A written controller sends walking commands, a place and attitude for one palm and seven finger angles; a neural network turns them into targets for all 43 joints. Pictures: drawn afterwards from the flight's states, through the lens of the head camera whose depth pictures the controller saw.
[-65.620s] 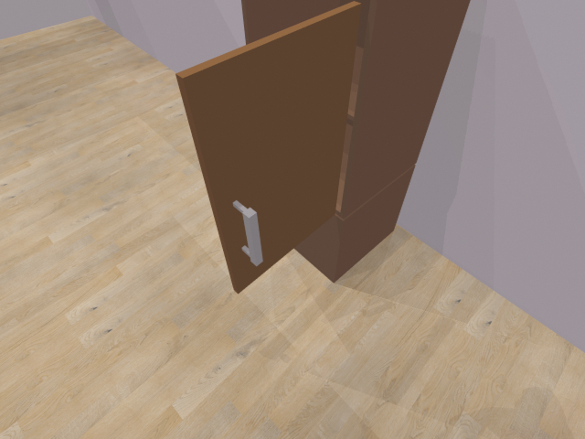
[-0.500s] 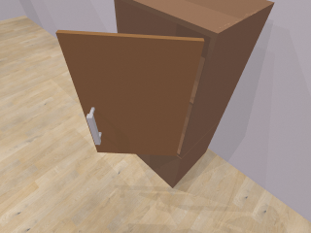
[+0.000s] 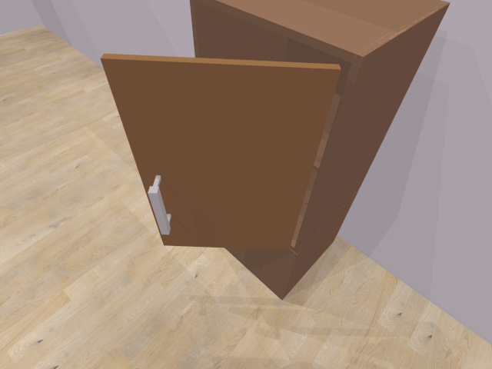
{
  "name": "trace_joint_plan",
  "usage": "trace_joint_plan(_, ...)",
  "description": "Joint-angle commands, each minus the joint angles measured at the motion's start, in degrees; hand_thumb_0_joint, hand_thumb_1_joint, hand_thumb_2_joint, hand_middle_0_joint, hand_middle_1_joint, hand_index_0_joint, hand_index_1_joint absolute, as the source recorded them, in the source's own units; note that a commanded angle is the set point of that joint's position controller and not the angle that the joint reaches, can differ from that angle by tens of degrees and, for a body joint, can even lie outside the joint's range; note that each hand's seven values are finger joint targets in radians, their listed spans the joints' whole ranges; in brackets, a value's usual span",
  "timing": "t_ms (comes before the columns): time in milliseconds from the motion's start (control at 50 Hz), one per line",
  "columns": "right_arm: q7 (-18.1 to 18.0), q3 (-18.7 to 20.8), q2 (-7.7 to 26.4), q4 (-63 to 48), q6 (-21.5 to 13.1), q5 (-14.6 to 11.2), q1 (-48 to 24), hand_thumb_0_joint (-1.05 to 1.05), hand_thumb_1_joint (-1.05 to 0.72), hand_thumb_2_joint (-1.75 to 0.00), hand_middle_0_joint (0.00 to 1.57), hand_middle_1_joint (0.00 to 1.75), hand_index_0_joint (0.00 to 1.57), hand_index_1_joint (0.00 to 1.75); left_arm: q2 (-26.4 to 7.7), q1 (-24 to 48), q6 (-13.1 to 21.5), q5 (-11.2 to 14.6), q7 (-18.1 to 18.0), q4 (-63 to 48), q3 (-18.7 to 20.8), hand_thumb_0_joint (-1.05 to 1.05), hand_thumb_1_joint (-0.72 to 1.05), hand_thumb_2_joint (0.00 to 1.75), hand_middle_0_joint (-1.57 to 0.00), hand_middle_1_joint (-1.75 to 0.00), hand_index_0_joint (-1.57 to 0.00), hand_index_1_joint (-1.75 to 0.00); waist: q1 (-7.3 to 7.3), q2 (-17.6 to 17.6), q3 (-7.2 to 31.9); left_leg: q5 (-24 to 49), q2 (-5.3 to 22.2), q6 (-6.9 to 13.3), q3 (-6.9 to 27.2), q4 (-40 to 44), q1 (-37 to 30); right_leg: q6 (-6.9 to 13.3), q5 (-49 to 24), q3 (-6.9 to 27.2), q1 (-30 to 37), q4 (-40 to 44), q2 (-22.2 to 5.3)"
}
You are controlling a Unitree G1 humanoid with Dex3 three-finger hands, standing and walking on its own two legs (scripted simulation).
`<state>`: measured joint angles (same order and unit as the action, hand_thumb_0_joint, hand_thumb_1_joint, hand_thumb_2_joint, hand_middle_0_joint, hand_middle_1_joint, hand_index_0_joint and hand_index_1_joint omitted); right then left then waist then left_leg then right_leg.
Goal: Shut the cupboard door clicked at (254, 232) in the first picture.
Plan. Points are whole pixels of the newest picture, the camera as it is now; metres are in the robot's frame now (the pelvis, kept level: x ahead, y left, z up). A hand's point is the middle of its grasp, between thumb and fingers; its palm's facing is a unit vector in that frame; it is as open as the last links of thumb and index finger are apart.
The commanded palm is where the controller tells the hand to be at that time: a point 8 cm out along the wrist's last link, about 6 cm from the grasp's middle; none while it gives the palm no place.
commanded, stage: look again from close up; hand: left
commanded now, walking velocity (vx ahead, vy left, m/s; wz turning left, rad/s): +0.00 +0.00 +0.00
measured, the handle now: (161, 206) +0.49 +0.24 -0.11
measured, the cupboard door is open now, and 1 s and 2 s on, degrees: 42 42 42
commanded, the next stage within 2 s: raise the hand and make a fist in 0.52 s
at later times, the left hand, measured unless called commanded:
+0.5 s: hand out of the picture +0.00 +0.16 -0.18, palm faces +0.02 -0.99 -0.16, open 7.4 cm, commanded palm none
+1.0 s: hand (172, 333) +0.19 +0.14 -0.06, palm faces +0.02 -1.00 +0.09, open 6.4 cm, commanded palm +0.13 +0.21 -0.07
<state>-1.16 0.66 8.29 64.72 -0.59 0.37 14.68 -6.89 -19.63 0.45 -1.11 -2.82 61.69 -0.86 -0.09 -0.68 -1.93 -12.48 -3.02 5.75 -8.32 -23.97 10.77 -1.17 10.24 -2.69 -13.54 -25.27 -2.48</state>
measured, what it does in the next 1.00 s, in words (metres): steps on the spot: right foot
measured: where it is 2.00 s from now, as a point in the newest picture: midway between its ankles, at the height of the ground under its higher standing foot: outside the picture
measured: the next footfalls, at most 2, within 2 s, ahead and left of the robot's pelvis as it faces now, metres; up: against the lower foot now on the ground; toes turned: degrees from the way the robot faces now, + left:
right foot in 0.80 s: +0.09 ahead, -0.11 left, +0.00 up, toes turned +3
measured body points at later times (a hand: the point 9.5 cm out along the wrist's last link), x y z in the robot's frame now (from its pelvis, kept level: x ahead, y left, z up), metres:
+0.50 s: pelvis +0.02 +0.01 +0.00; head +0.03 +0.02 +0.45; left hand +0.00 +0.22 -0.16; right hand +0.00 -0.20 -0.16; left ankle +0.01 +0.05 -0.74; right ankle +0.04 -0.13 -0.74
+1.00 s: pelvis +0.01 -0.03 -0.07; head +0.03 +0.01 +0.38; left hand +0.18 +0.19 -0.06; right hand +0.22 -0.28 -0.10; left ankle +0.02 +0.05 -0.74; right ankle +0.05 -0.11 -0.74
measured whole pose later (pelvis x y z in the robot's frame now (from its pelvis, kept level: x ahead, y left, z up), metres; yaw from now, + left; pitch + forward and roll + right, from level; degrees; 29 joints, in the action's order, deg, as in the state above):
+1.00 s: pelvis +0.01 -0.03 -0.07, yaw +5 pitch +10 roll +1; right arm 1.7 3.9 15.4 32.7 -15.9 -0.3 12.3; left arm -7.8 -22.4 34.3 12.1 16.1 13.5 3.6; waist 1.8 -5.5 8.3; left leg -28.1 -2.7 3.6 -4.8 -59.3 41.9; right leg 3.4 25.6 -3.5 -44.6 -59.6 0.5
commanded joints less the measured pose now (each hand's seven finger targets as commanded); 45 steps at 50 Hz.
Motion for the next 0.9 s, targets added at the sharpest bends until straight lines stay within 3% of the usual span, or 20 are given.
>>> trace_joint_plan(0,-0.12,1.03,5.36,-1.2,-1.01,0.01,3.27,0.0,-0.9,-0.9,0.2,0.3,0.2,0.3,-5.01,-4.37,0.97,-0.14,-0.28,-1.09,1.02,0.0,0.9,0.9,-0.2,-0.3,-0.2,-0.3,0.24,1.2,-2.96,-2.76,10.22,-2.82,11.83,9.23,1.34,2.39,-2.09,4.86,-0.8,3.37,-4.31)
trace_joint_plan(80,-0.27,0.81,5.4,-0.83,-1.16,-0.02,3.38,0.0,-0.9,-0.9,0.2,0.3,0.2,0.3,-5.02,-4.06,0.88,-0.03,-0.39,-0.83,0.97,0.0,0.9,0.9,-0.2,-0.3,-0.2,-0.3,0.29,1.54,-2.03,1.57,10.42,-3.08,11.45,9.0,-0.54,2.21,-3.47,4.66,0.07,3.15,-4.37)
trace_joint_plan(280,-0.3,0.63,5.49,-0.05,-0.97,-0.06,4.05,0.0,-0.9,-0.9,0.2,0.3,0.2,0.3,-4.8,-3.98,0.53,-0.07,-0.39,-0.23,0.86,0.0,0.9,0.9,-0.2,-0.3,-0.2,-0.3,0.14,0.63,-4.52,-2.0,10.68,-3.3,12.19,11.34,0.76,1.85,-2.13,4.46,0.13,3.43,-4.26)
trace_joint_plan(580,-0.67,0.33,4.01,1.35,-1.34,-0.14,6.46,0.0,-0.9,-0.9,0.2,0.3,0.2,0.3,-4.13,-4.72,0.7,0.2,-0.59,0.5,0.88,0.0,0.9,0.9,-0.2,-0.3,-0.2,-0.3,0.25,0.42,-2.62,6.95,10.22,-3.23,10.42,9.12,-2.79,1.89,-4.8,4.75,1.36,3.78,-4.57)
trace_joint_plan(600,-0.29,-0.29,7.34,-4.17,-1.68,-0.39,2.37,0.0,-0.9,-0.9,0.2,0.3,0.2,0.3,-7.01,-4.25,1.06,-0.54,-2.12,2.18,0.34,0.0,0.9,0.9,-0.2,-0.3,-0.2,-0.3,-0.44,-3.76,-3.5,20.76,12.38,-4.25,10.38,-0.34,2.53,1.7,-8.34,3.72,0.33,1.07,-4.67)
trace_joint_plan(620,-4.82,2.91,21.04,-25.5,-11.74,-0.38,8.75,0.0,-0.9,-0.9,0.2,0.3,0.2,0.3,-35.83,47.77,15.08,5.06,-2.36,-92.81,19.84,0.0,0.9,0.9,-0.2,-0.3,-0.2,-0.3,11.94,1.71,20.26,23.57,10.05,-6.61,18.01,1.6,-11.5,0.78,-4.95,0.37,-1.32,-9.1,2.74)
trace_joint_plan(640,-4.82,-1.77,12.23,-21.85,-16.82,-3.43,2.17,0.0,-0.9,-0.9,0.2,0.3,0.2,0.3,-11.96,10.41,11.23,6.6,-2.42,-77.64,0.5,0.0,0.9,0.9,-0.22,-0.32,-0.22,-0.32,2.6,16.29,26.01,20.87,11.13,-10.18,17.55,3.96,-20.65,2.16,9.84,-1.65,-8.44,-12.78,4.76)
trace_joint_plan(660,-4.69,-1.1,14.32,-18.52,-19.04,-2.13,1.12,0.0,-0.9,-0.9,0.2,0.3,0.2,0.3,-10.7,9.61,8.32,8.59,-4.73,-73.55,3.34,0.0,0.9,0.9,-0.24,-0.34,-0.24,-0.34,1.14,21.73,20.95,19.76,10.71,-13.33,16.64,7.47,-15.21,2.36,11.49,-0.53,-9.13,-15.24,4.35)
trace_joint_plan(680,-2.44,-1.45,9.74,-17.14,-20.01,-2.72,0.59,0.0,-0.9,-0.9,0.2,0.3,0.2,0.3,3.16,-6.3,1.56,8.55,-4.93,-55.37,-5.77,0.0,0.9,0.9,-0.25,-0.36,-0.25,-0.36,0.89,15.29,9.04,9.68,8.98,-12.99,17.77,8.94,-4.76,2.28,11.55,-0.36,-11.99,-16.03,2.07)
trace_joint_plan(700,-1.25,0.12,12.79,-19.61,-20.81,-3.29,2.18,0.0,-0.9,-0.9,0.2,0.3,0.2,0.3,1.96,0.73,1.95,9.93,-5.19,-63.09,-6.98,0.0,0.9,0.9,-0.27,-0.38,-0.27,-0.38,2.48,14.59,2.56,1.81,7.82,-10.9,16.49,6.22,-0.05,2.61,8.51,-0.15,-12.39,-13.65,1.28)
trace_joint_plan(720,-1.01,0.49,12.94,-22.37,-21.89,-2.99,0.84,0.0,-0.9,-0.9,0.2,0.3,0.2,0.3,2.61,2.94,4.49,9.85,-4.05,-64.38,-7.14,0.0,0.9,0.9,-0.29,-0.4,-0.29,-0.4,3.21,10.97,-0.1,-0.87,6.96,-9.57,15.96,2.78,2.97,2.71,7.31,-0.92,-12.45,-10.56,1.29)
trace_joint_plan(740,-0.88,0.88,13.42,-23.82,-22.63,-2.41,0.03,0.0,-0.9,-0.9,0.2,0.3,0.2,0.3,1.43,3.52,7.08,9.16,-3.07,-59.42,-5.61,0.0,0.9,0.9,-0.31,-0.42,-0.31,-0.42,4.37,3.89,-4.27,-4.38,5.6,-8.08,15.09,-1.82,8.52,2.85,6.69,-1.54,-13.74,-7.35,1.3)
trace_joint_plan(760,-0.25,1.69,13.77,-25.56,-22.6,-2.08,0.95,0.0,-0.9,-0.9,0.2,0.3,0.2,0.3,1.06,-1.5,9.24,9.21,-1.44,-52.74,-3.56,0.0,0.9,0.9,-0.33,-0.44,-0.33,-0.44,4.43,-4.85,-5.12,-6.36,4.09,-7.43,14.47,-5.73,13.17,3.12,9.2,-1.54,-15.74,-5.39,1.27)
trace_joint_plan(780,0.33,1.94,13.43,-27.6,-22.42,-1.65,0.44,0.0,-0.9,-0.9,0.2,0.3,0.2,0.3,2.43,-6.2,12.76,9.78,0.71,-48.12,-3.29,0.0,0.9,0.9,-0.35,-0.46,-0.35,-0.46,3.25,-13.96,-4.6,-7.4,3.27,-6.49,13.71,-10.15,17.16,3.15,13.83,-1.69,-18.9,-6.85,1.06)
trace_joint_plan(800,0.69,2.63,13.37,-29.74,-22.43,-1.25,-0.47,0.0,-0.9,-0.9,0.2,0.3,0.2,0.3,2.04,-11.47,16.97,11.19,3.41,-46.41,-0.75,0.0,0.9,0.9,-0.36,-0.48,-0.36,-0.48,1.04,-19.51,-1.25,-8.03,2.41,-6.28,12.79,-14.09,21.27,3.29,16.87,-1.43,-20.74,-9.39,0.91)
trace_joint_plan(820,1.16,3.35,13.58,-31.37,-22.09,-1.0,-1.44,0.0,-0.9,-0.9,0.2,0.3,0.2,0.3,-0.23,-15.95,21.36,12.99,6.69,-46.03,3.16,0.0,0.9,0.9,-0.38,-0.5,-0.38,-0.5,-0.86,-21.57,2.36,-8.14,1.57,-7.13,11.87,-17.12,24.72,3.72,18.18,-1.05,-21.26,-12.07,0.92)
trace_joint_plan(840,1.42,4.13,13.43,-33.05,-21.25,-0.84,-2.87,0.0,-0.9,-0.9,0.2,0.3,0.2,0.3,-2.44,-18.92,26.03,14.83,10.5,-45.72,6.09,0.0,0.9,0.9,-0.4,-0.52,-0.4,-0.52,-2.36,-27.64,3.95,-10.16,0.67,-7.63,10.11,-20.29,29.95,3.63,21.99,0.78,-20.78,-13.66,0.75)
trace_joint_plan(860,2.15,4.92,13.94,-34.59,-20.11,-1.02,-3.57,0.0,-0.9,-0.9,0.2,0.3,0.2,0.3,-4.84,-20.75,30.07,15.84,14.38,-44.64,8.7,0.0,0.9,0.9,-0.42,-0.54,-0.42,-0.54,-3.59,-24.99,5.47,-9.74,0.27,-8.1,9.03,-23.11,33.13,4.23,21.11,3.2,-19.71,-15.82,-0.02)
trace_joint_plan(880,2.76,5.1,14.29,-37.14,-19.48,-0.79,-5.7,0.0,-0.9,-0.9,0.2,0.3,0.2,0.3,-5.83,-18.63,34.34,16.39,18.02,-47.1,9.19,0.0,0.9,0.9,-0.44,-0.56,-0.44,-0.56,-3.22,-20.77,6.29,-10.64,-0.51,-8.04,8.33,-26.27,36.0,4.34,19.34,5.23,-20.28,-18.74,-0.71)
